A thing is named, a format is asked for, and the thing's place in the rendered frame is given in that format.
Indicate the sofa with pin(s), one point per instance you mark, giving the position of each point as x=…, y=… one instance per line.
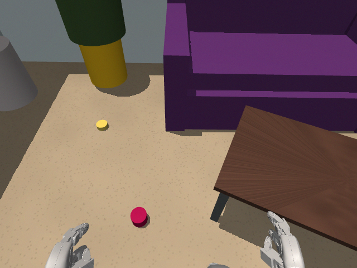
x=293, y=58

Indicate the potted plant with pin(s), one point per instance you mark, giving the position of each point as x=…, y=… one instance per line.
x=97, y=26

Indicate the right robot hand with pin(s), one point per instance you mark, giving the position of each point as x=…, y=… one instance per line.
x=287, y=246

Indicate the coffee table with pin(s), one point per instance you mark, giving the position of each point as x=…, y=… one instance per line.
x=302, y=173

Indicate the left robot hand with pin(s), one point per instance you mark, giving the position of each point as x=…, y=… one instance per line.
x=62, y=255

